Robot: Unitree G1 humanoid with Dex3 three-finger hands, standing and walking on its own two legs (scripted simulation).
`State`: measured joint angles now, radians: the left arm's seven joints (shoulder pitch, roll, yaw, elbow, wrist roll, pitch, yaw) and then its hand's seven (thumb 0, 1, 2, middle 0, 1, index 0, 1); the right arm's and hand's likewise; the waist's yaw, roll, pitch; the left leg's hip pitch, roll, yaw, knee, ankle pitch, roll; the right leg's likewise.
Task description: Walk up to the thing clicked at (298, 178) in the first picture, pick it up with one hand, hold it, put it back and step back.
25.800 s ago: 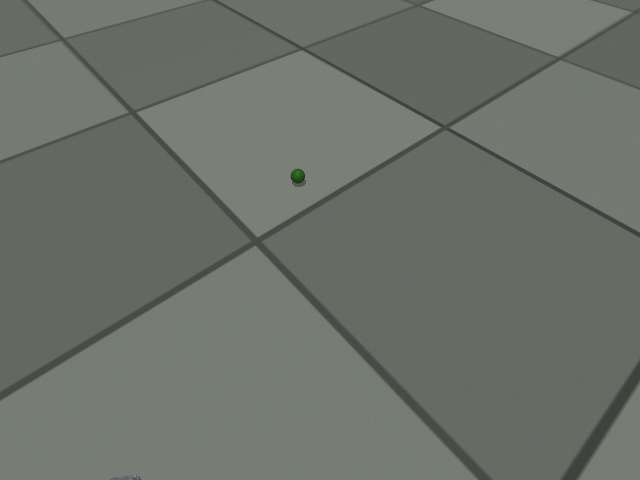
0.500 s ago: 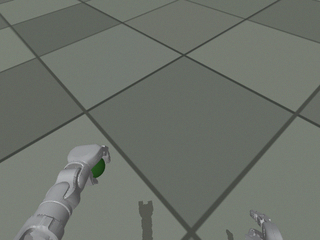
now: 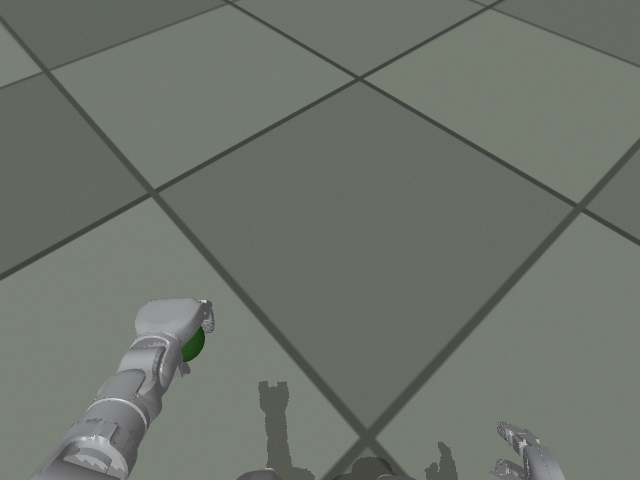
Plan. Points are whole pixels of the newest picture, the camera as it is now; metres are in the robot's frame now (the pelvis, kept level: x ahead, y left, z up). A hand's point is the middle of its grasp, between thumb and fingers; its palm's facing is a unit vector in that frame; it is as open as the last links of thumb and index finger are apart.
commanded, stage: crouch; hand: left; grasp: from above
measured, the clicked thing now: (181, 339) +0.32 +0.22 -0.11
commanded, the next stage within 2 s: lower in 1.60 s
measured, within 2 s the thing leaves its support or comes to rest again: neither
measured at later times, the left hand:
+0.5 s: hand (211, 365) +0.35 +0.24 -0.34, palm faces -0.45 +0.01 -0.89, open 8.5 cm
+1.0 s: hand (221, 375) +0.38 +0.25 -0.50, palm faces -0.46 -0.03 -0.89, open 8.5 cm
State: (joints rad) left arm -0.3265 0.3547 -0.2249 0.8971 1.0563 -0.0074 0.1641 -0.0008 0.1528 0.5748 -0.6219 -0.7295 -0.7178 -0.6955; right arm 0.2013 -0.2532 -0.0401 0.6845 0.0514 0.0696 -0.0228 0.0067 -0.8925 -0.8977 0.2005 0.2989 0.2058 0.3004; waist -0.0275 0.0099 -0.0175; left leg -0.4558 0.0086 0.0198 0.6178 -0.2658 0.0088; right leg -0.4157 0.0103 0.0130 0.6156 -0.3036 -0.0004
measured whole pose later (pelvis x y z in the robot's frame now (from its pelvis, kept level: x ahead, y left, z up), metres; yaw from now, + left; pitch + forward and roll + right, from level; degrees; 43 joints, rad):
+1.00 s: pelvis -0.07 +0.00 -0.33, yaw -5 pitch +38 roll -7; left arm -0.82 0.60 0.05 1.32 1.21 -0.14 0.40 0.00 0.11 0.62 -0.65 -0.72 -0.76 -0.69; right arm 0.14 -0.24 -0.02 0.76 -0.11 -0.08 0.09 0.00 -0.91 -0.90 0.20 0.30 0.21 0.30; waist -0.17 0.00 -0.15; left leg -2.09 0.03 -0.08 2.07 -0.65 0.02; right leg -1.99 0.04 -0.08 2.03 -0.70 0.00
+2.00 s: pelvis -0.08 +0.00 -0.43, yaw -9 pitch +32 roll -8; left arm -0.91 0.78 0.13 1.49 1.25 -0.24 0.43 -0.01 0.14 0.51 -0.68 -0.67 -0.79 -0.64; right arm 0.11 -0.27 0.10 0.76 -0.16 -0.08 0.13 0.00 -0.91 -0.90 0.20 0.30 0.21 0.30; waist -0.23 -0.06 -0.01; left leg -2.33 0.05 -0.15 2.42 -0.66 0.01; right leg -2.23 0.07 -0.15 2.35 -0.69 0.00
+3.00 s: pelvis -0.07 +0.00 -0.46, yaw -14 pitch +27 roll -12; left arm -0.93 0.91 0.16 1.65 1.28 -0.24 0.59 -0.02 0.13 0.53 -0.68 -0.67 -0.78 -0.66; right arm 0.07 -0.29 0.22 0.74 -0.24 -0.20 0.22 0.00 -0.90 -0.90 0.20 0.30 0.21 0.30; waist -0.30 -0.13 0.10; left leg -2.37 0.06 -0.23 2.56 -0.69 0.01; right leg -2.24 0.09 -0.21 2.43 -0.69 0.01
